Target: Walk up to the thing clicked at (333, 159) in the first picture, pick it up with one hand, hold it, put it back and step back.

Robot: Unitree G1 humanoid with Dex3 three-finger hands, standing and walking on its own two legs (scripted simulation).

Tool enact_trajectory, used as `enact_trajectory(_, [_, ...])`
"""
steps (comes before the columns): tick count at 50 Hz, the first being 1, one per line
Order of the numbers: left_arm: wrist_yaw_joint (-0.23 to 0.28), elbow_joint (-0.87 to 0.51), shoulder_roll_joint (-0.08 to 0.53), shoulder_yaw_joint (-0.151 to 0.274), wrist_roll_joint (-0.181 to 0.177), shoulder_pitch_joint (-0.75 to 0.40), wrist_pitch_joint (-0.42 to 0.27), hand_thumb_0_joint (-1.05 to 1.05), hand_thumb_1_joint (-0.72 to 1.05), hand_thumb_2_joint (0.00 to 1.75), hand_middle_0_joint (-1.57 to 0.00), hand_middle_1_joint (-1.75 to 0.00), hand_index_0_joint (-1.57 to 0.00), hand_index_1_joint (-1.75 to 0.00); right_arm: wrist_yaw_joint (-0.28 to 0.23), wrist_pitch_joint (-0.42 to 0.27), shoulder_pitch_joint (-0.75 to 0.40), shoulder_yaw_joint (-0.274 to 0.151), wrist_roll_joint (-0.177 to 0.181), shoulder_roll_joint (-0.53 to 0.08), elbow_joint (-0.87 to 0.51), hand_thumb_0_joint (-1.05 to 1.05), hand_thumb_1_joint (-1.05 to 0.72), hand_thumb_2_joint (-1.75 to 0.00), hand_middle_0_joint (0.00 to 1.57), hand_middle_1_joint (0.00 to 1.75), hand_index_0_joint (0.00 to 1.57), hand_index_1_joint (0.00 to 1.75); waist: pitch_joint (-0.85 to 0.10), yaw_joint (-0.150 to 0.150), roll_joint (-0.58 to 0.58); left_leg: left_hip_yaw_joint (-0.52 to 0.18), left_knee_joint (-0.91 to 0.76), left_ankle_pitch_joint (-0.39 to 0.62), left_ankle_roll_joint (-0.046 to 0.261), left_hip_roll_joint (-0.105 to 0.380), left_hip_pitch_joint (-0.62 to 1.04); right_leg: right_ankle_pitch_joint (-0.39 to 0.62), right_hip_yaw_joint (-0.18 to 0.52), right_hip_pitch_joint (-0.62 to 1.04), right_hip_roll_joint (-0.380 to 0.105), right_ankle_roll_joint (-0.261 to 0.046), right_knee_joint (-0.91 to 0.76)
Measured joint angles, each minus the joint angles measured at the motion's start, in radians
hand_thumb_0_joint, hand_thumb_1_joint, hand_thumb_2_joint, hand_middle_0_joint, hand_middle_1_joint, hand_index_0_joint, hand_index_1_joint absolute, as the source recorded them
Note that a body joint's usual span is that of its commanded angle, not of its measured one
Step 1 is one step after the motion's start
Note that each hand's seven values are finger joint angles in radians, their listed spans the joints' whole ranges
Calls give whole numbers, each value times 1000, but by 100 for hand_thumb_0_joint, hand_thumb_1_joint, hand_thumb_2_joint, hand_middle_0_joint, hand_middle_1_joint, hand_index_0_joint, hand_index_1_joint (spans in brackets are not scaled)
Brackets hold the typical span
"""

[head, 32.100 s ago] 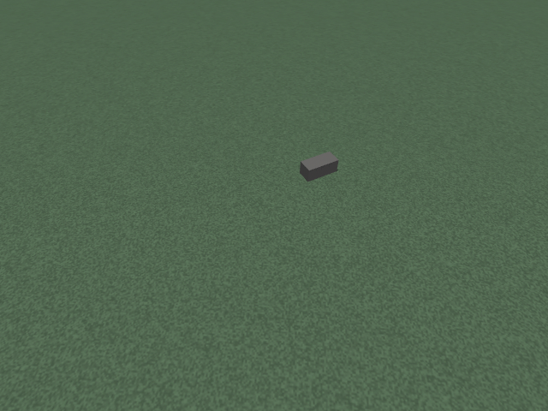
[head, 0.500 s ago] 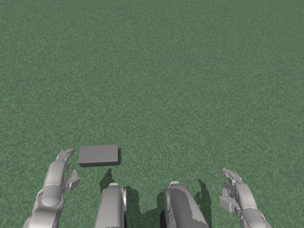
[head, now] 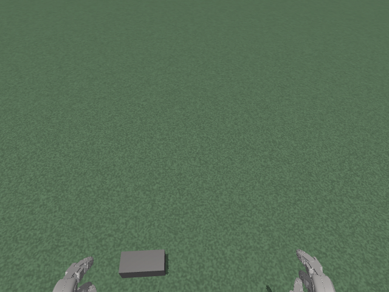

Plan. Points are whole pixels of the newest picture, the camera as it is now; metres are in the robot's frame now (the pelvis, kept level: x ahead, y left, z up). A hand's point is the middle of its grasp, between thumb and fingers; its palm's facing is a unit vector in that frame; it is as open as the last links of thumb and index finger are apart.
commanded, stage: home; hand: left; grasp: from above
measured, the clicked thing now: (143, 263) +0.42 +0.19 -0.67
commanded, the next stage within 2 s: stand in 2.00 s
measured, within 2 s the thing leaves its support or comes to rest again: neither
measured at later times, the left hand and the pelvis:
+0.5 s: hand out of the picture +0.15 +0.18 -0.04, palm faces +0.05 -0.98 -0.20, open 7.4 cm; pelvis -0.01 +0.00 +0.00, yaw +1 degrees
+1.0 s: hand out of the picture +0.15 +0.17 -0.04, palm faces +0.04 -0.98 -0.20, open 7.4 cm; pelvis -0.01 -0.01 +0.00, yaw +0 degrees
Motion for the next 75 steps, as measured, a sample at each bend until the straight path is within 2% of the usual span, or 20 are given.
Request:
enact_trajectory(10, [-37,1,-1,-4,9,9,18,1,91,90,-20,-30,-20,-30,1,-45,-34,-3,-13,-4,-7,1,-90,-90,20,30,21,30,12,21,-5,-4,-22,7,0,-7,53,1,-4,54,-7,1,-19])
enact_trajectory(17, [-42,5,-4,-7,16,-2,15,1,91,90,-20,-30,-20,-30,3,-58,-43,1,-19,0,3,1,-90,-90,20,30,21,30,28,27,-13,-7,-21,11,-1,-7,58,5,-7,60,-7,0,-16])
enact_trajectory(35, [-43,15,-3,-5,11,-5,4,1,91,90,-20,-30,-20,-30,-1,-65,-14,-2,-19,-2,32,1,-90,-90,20,30,21,30,35,21,-6,-1,-22,20,-6,-3,56,12,-1,50,-3,-4,-8])
enact_trajectory(75, [-44,1,2,-7,12,4,-2,1,91,90,-20,-30,-20,-30,0,-70,-25,-12,-22,-3,32,1,-90,-90,20,30,21,30,27,24,-9,0,-17,1,-6,-2,54,-6,0,49,-2,-5,-4])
